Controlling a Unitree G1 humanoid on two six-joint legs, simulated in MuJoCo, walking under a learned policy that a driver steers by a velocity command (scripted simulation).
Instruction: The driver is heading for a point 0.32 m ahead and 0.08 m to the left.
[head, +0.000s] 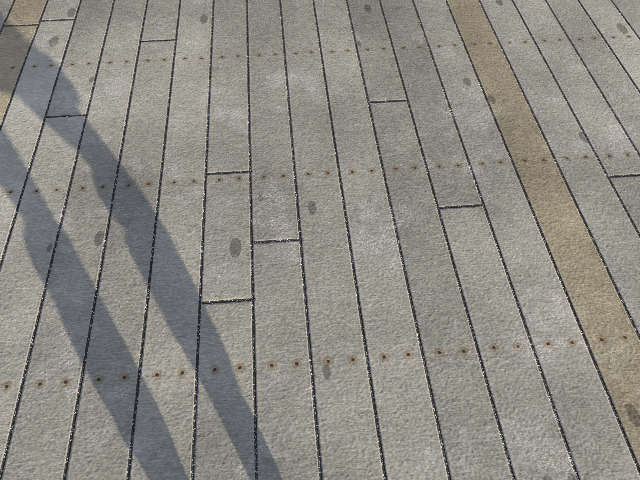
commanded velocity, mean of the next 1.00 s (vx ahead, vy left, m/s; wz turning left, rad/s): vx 0.20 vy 0.00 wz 0.23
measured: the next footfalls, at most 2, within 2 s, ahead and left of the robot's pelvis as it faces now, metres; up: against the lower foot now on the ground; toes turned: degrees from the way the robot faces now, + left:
right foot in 0.34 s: +0.39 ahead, -0.11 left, +0.00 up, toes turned +10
left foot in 0.74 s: +0.29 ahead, +0.08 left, +0.00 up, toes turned +10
